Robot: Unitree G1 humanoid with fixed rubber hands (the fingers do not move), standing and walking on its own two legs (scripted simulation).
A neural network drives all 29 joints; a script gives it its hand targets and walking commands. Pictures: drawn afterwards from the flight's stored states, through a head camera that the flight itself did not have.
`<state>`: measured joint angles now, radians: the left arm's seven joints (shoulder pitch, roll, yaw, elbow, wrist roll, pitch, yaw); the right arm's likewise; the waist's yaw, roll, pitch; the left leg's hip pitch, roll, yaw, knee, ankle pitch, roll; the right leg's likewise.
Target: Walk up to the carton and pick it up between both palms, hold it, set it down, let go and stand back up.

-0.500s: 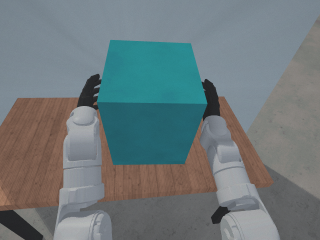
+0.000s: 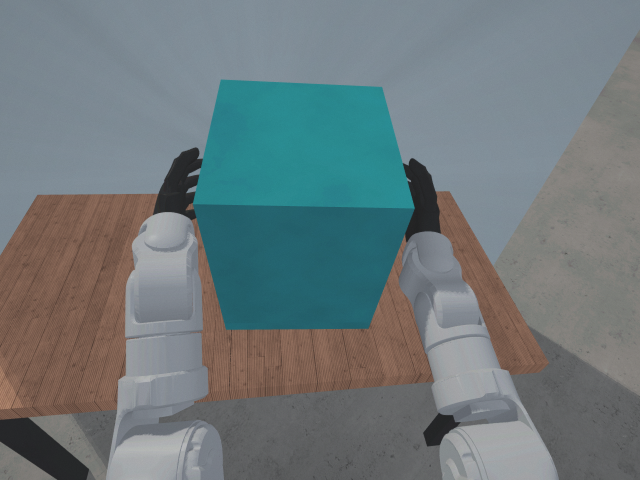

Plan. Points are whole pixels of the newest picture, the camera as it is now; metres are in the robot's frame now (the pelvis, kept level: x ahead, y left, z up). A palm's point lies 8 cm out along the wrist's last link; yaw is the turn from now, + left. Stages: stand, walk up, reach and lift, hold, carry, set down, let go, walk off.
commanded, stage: hold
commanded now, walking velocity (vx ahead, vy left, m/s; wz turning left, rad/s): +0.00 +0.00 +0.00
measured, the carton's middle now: (300, 214) +0.40 +0.00 +0.14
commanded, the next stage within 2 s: none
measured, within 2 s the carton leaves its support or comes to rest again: neither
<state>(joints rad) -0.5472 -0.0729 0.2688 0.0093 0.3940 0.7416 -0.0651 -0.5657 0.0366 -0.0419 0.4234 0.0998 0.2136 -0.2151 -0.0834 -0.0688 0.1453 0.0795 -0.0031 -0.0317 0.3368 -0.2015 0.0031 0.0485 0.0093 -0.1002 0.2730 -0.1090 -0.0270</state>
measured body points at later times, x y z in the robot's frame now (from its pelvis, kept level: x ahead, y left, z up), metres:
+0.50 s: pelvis +0.00 +0.00 +0.00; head -0.03 +0.03 +0.45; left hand +0.37 +0.15 +0.17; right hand +0.36 -0.14 +0.17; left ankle +0.01 +0.12 -0.75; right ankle +0.05 -0.10 -0.75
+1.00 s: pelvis +0.00 +0.00 +0.00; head -0.02 +0.02 +0.45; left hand +0.38 +0.15 +0.17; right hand +0.37 -0.14 +0.16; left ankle +0.01 +0.12 -0.75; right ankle +0.05 -0.10 -0.75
